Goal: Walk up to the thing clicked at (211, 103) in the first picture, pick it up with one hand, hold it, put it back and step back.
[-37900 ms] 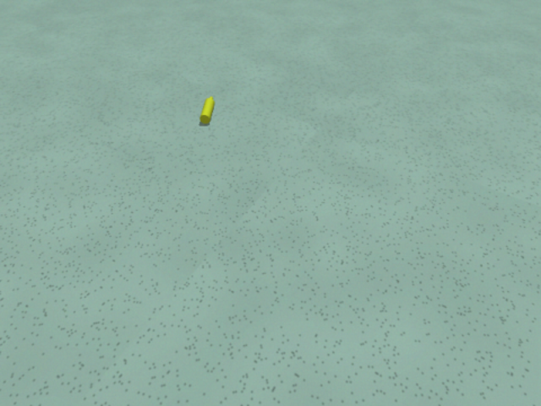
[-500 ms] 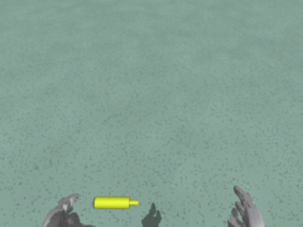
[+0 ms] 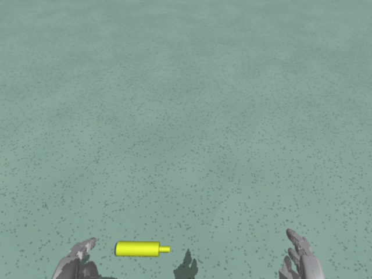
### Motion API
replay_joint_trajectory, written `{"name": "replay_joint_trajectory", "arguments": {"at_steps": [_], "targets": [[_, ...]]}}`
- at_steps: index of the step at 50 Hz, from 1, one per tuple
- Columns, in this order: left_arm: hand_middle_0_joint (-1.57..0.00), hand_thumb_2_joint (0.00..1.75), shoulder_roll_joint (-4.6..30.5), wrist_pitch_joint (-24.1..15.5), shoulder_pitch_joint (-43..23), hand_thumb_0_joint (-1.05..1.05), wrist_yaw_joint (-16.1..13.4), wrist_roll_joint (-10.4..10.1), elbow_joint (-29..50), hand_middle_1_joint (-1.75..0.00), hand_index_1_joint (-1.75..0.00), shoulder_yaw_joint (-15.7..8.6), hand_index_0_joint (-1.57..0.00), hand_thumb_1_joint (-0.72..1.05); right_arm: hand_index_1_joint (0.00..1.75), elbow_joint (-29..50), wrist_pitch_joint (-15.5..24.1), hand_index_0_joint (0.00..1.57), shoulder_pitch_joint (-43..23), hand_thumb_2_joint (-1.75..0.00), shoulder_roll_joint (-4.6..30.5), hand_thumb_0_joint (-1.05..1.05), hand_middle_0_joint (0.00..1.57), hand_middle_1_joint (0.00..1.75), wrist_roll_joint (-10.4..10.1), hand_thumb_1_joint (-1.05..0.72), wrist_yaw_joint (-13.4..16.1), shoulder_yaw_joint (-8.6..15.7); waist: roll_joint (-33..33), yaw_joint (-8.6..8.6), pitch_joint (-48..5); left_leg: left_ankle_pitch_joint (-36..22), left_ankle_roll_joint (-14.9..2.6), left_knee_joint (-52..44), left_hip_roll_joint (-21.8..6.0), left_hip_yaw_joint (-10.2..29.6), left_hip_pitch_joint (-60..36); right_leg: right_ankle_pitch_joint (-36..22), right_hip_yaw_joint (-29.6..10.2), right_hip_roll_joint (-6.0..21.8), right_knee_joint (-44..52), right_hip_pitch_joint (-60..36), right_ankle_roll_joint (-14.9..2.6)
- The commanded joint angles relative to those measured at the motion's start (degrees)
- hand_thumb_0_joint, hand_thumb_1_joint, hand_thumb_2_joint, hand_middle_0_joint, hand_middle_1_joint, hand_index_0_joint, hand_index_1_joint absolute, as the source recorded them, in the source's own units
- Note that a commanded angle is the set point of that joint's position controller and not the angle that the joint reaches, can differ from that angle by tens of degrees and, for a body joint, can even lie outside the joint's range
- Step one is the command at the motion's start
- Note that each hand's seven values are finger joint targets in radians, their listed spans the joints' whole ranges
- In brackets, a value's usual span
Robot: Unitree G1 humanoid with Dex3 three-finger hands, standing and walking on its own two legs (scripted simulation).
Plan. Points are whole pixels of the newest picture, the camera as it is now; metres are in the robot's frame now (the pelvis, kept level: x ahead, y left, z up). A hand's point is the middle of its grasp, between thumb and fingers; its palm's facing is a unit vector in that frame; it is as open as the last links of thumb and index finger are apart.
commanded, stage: home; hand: left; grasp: from above
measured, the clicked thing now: (144, 248) +0.41 +0.19 -0.68
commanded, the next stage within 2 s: stand in 0.54 s
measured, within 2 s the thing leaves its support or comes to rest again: neither
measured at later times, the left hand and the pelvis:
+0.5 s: hand out of the picture +0.16 +0.18 -0.04, palm faces +0.04 -0.98 -0.22, open 7.4 cm; pelvis +0.00 +0.00 +0.00, yaw +0 degrees
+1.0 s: hand out of the picture +0.08 +0.24 -0.11, palm faces +0.03 -0.94 -0.34, open 7.4 cm; pelvis -0.01 +0.01 +0.04, yaw +0 degrees
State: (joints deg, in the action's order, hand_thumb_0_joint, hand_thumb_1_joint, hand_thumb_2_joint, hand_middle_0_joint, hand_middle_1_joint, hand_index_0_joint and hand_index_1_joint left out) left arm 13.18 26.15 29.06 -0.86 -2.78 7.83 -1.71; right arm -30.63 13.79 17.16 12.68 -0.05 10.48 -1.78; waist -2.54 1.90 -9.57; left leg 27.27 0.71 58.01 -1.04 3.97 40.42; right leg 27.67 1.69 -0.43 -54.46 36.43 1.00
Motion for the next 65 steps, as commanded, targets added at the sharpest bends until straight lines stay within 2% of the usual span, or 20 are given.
{"name": "replay_joint_trajectory", "arguments": {"at_steps": [1, 6, 8, 11, 13, 14, 15, 17, 22, 31, 32, 33, 34, 36, 38, 42, 49, 53, 58, 65], "targets": [[-0.2, 0.9, 6.6, -3.1, -2.0, 0.0, -0.6, 0.0, 11.3, -0.3, -0.3, -3.7, -0.2, 0.9, 0.3, 9.4, 3.4, 0.2, -4.2, -0.9, 7.1, 0.0, 0.2, 0.3, -0.2, -0.9, 0.8, 2.9, 0.5, 0.47, -3.3, -9.6, -1.66, -9.2, 1.1, -1.3, -5.9, -9.4, 1.5, -1.1, 9.4, -0.7, -0.94], [-0.2, 0.9, 6.2, -2.8, -1.1, 0.0, -0.6, -0.2, 11.8, -0.3, -0.3, -3.8, -0.2, 0.9, 0.3, 9.6, 3.5, 0.2, -4.4, -0.9, 7.3, 0.0, 0.2, 0.3, -0.3, -0.9, 0.8, 3.1, -0.4, 0.33, -4.4, -9.4, -1.47, -9.6, 1.0, -1.3, -6.6, -9.1, 1.8, -1.2, 9.0, -1.0, -1.07], [-0.2, 0.9, 4.7, -2.6, -0.1, 0.0, -0.5, 0.0, 10.5, -0.3, -0.3, -2.4, -0.2, 0.9, 0.3, 9.2, 3.4, 0.2, -3.9, -0.9, 6.9, 0.0, 0.2, 0.3, -0.3, -0.9, 0.6, 2.9, -0.8, 0.29, -3.8, -10.4, -1.3, -9.7, 0.8, -0.8, -6.5, -9.7, 2.0, -1.3, 8.3, -0.6, -1.25], [-0.2, 0.9, 7.7, -3.1, -2.0, 0.0, -0.9, 0.1, 12.4, -0.3, -0.3, -4.9, -0.2, 0.9, 0.3, 9.6, 3.3, 0.2, -4.1, -0.9, 7.2, 0.0, 0.2, 0.3, -0.3, -0.9, 0.9, 3.1, 0.3, 0.24, -4.1, -10.7, -1.61, -8.7, 1.1, -1.4, -6.2, -10.3, 1.6, -1.1, 8.9, -1.1, -0.93], [-0.2, 0.9, 7.1, -3.0, -0.7, 0.0, -0.9, 0.2, 11.5, -0.3, -0.3, -4.1, -0.2, 0.9, 0.3, 9.7, 3.3, 0.2, -3.7, -0.9, 7.3, 0.0, 0.2, 0.3, -0.2, -0.9, 0.9, 3.2, 0.2, 0.31, -4.6, -11.8, -1.59, -8.3, 1.2, -1.7, -6.5, -11.5, 1.4, -1.0, 8.8, -1.3, -0.98], [-0.2, 0.9, 4.1, -2.9, -1.3, 0.0, -0.6, 0.1, 11.2, -0.3, -0.3, -1.0, -0.2, 0.9, 0.3, 9.6, 3.3, 0.2, -3.9, -0.9, 6.8, 0.0, 0.2, 0.3, -0.3, -0.9, 0.7, 2.8, 0.0, 0.98, -3.6, -10.4, -1.51, -9.0, 1.0, -1.3, -6.4, -10.3, 1.6, -1.2, 8.5, -0.1, -1.09], [-0.2, 0.9, 6.3, -3.0, -1.7, 0.0, -0.8, -0.1, 12.4, -0.3, -0.3, -3.7, -0.2, 0.9, 0.3, 9.9, 3.4, 0.2, -4.4, -0.9, 7.2, 0.0, 0.2, 0.3, -0.4, -0.9, 0.8, 3.1, -0.3, 0.06, -2.6, -9.1, -1.45, -9.5, 0.8, -1.1, -5.7, -8.8, 1.8, -1.3, 8.7, 0.0, -1.15], [-0.2, 0.9, 7.0, -3.0, -1.9, 0.0, -0.8, -0.1, 12.6, -0.3, -0.3, -4.2, -0.2, 0.9, 0.3, 9.9, 3.3, 0.2, -4.3, -0.9, 7.5, 0.0, 0.2, 0.3, -0.4, -0.9, 0.8, 3.3, -0.4, 0.32, -4.3, -9.4, -1.46, -9.6, 0.8, -0.9, -6.4, -8.9, 1.9, -1.3, 8.6, -0.6, -1.17], [-0.2, 0.9, 6.7, -2.7, -1.1, 0.0, -0.8, -0.1, 12.1, -0.3, -0.3, -3.4, -0.2, 0.9, 0.3, 9.8, 3.1, 0.2, -3.8, -0.9, 7.4, 0.0, 0.2, 0.3, -0.3, -0.9, 0.8, 3.1, -0.4, 0.59, -4.5, -12.0, -1.58, -8.6, 1.1, -1.5, -6.7, -11.7, 1.5, -1.1, 8.6, -1.1, -1.05], [-0.2, 0.9, 6.4, -2.9, -2.0, 0.0, -0.8, -0.2, 12.1, -0.3, -0.3, -3.5, -0.2, 0.9, 0.3, 10.1, 3.0, 0.2, -4.6, -0.9, 7.4, 0.0, 0.2, 0.3, -0.4, -0.9, 0.5, 3.0, -1.4, 0.24, -2.8, -5.9, -1.29, -11.1, 0.4, 0.2, -5.6, -6.3, 2.2, -1.6, 8.1, 0.4, -1.24], [-0.2, 0.9, 11.1, -15.0, -17.8, 0.0, -2.9, 6.3, -8.0, -0.3, -0.3, -3.3, -0.2, 0.9, 0.3, -4.9, -3.3, 0.2, -9.4, -0.9, 13.1, 0.0, 0.2, 0.3, 6.7, -0.9, -3.0, 5.4, 1.9, -4.15, 10.9, -15.5, -4.28, -15.6, -2.4, 2.2, -7.1, -7.9, -3.3, 2.7, 10.6, -9.2, -3.69], [-0.2, 0.9, 12.2, -18.9, -12.6, 0.0, -2.5, 6.7, -17.9, -0.3, -0.3, -4.5, -0.2, 0.9, 0.3, -4.9, -5.7, 0.2, -9.5, -0.9, 14.3, 0.0, 0.2, 0.3, 6.6, -0.9, -4.5, 6.5, 5.2, -4.13, 5.6, -14.3, -4.89, -14.8, -1.3, 0.1, -10.0, -7.0, -7.2, 4.1, 13.1, -11.7, -5.19], [-0.2, 0.9, 12.1, -20.9, -12.7, 0.0, -2.1, 6.9, -20.9, -0.3, -0.3, -4.1, -0.2, 0.9, 0.3, -3.7, -6.8, 0.2, -8.2, -0.9, 14.8, 0.0, 0.2, 0.3, 6.8, -0.9, -5.6, 6.7, 5.3, -2.63, 4.4, -16.2, -4.62, -14.2, -0.6, 1.0, -11.3, -9.4, -8.3, 3.6, 13.5, -11.4, -5.97], [-0.2, 0.9, 12.7, -23.3, -14.0, 0.0, -1.6, 6.9, -25.8, -0.3, -0.3, -3.3, -0.2, 0.9, 0.3, -6.5, -7.6, 0.2, -7.2, -0.9, 13.3, 0.0, 0.2, 0.3, 4.8, -0.9, -7.5, 6.4, 3.6, -2.77, 1.7, -16.0, -4.58, -15.3, -0.2, 0.7, -17.0, -13.4, -8.8, 5.4, 13.4, -14.3, -5.44], [-0.2, 0.9, 12.2, -23.6, -16.0, 0.0, -1.3, 5.8, -31.4, -0.3, -0.3, -3.4, -0.2, 0.9, 0.3, -8.3, -8.2, 0.2, -8.0, -0.9, 12.4, 0.0, 0.2, 0.3, 3.0, -0.9, -8.8, 6.3, 5.2, -3.23, 1.8, -17.3, -4.11, -16.7, 0.1, 0.3, -19.0, -14.4, -7.8, 5.3, 15.3, -15.1, -4.4], [-0.2, 0.9, 11.5, -25.1, -18.1, 0.0, -1.7, 5.4, -41.2, -0.3, -0.3, -3.4, -0.2, 0.9, 0.3, -12.8, -9.6, 0.2, -9.2, -0.9, 12.0, 0.0, 0.2, 0.3, 2.9, -0.9, -9.5, 6.5, 2.6, -3.62, 3.5, -19.3, -4.55, -21.8, -1.8, 3.0, -21.7, -16.7, -5.8, 4.6, 17.1, -17.5, -2.69], [-0.2, 0.9, 11.4, -26.4, -18.7, 0.0, -1.7, 4.9, -53.8, -0.3, -0.3, -3.3, -0.2, 0.9, 0.3, -18.9, -11.3, 0.2, -9.2, -0.9, 13.0, 0.0, 0.2, 0.3, 2.6, -0.9, -8.8, 6.4, 0.6, -3.26, 8.5, -16.9, -3.73, -30.1, -2.9, 4.1, -24.9, -16.7, -5.7, 4.7, 25.0, -22.3, -2.41], [-0.2, 0.9, 12.2, -26.7, -18.6, 0.0, -1.7, 4.8, -59.2, -0.3, -0.3, -3.2, -0.2, 0.9, 0.3, -22.0, -11.8, 0.2, -9.4, -0.9, 13.6, 0.0, 0.2, 0.3, 2.2, -0.9, -8.4, 6.3, 0.8, -3.13, 8.9, -18.3, -3.14, -33.5, -3.2, 3.9, -28.3, -18.8, -5.8, 5.4, 29.3, -25.7, -2.16], [-0.2, 0.9, 12.3, -26.7, -19.2, 0.0, -1.6, 4.7, -64.1, -0.3, -0.3, -2.8, -0.2, 0.9, 0.3, -25.2, -12.4, 0.2, -9.2, -0.9, 14.1, 0.0, 0.2, 0.3, 1.9, -0.9, -8.4, 6.2, 0.2, -2.81, 12.5, -10.3, -2.66, -39.5, -3.7, 4.5, -27.9, -15.4, -5.4, 5.1, 32.4, -27.3, -1.62], [-0.2, 0.9, 13.2, -26.9, -19.2, 0.0, -1.5, 4.8, -68.1, -0.3, -0.3, -2.5, -0.2, 0.9, 0.3, -27.8, -12.7, 0.2, -9.2, -0.9, 14.2, 0.0, 0.2, 0.3, 1.7, -0.9, -8.6, 6.1, 2.3, -2.55, 14.0, -9.8, -2.23, -41.2, -3.6, 4.2, -29.6, -13.1, -6.0, 5.6, 36.0, -27.0, -1.39]]}}
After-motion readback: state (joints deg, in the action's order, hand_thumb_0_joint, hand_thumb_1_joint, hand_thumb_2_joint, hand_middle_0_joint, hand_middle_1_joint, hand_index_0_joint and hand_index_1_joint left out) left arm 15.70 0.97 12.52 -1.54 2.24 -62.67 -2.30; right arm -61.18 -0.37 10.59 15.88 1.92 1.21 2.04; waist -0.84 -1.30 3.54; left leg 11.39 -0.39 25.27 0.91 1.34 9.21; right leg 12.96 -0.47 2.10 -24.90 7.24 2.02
